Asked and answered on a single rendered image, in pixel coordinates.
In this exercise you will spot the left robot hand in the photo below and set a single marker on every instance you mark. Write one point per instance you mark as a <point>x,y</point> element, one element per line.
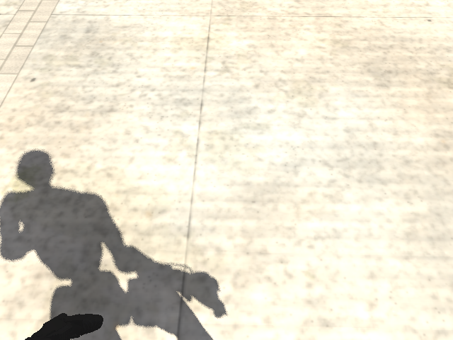
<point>63,327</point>

